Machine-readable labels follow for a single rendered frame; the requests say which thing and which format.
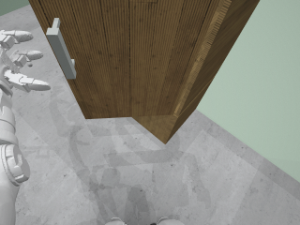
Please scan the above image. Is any left robot hand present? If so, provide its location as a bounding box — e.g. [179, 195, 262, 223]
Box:
[0, 30, 51, 93]

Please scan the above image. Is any robot left forearm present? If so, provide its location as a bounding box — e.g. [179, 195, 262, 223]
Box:
[0, 80, 19, 147]

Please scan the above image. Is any handle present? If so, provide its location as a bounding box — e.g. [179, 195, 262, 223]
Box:
[46, 18, 77, 80]

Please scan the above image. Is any left robot upper arm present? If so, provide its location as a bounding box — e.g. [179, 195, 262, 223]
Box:
[0, 143, 31, 225]

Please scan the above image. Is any robot left shin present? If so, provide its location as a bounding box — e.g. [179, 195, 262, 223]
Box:
[111, 217, 123, 222]

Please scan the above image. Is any cupboard door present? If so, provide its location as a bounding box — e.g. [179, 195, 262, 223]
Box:
[28, 0, 219, 119]

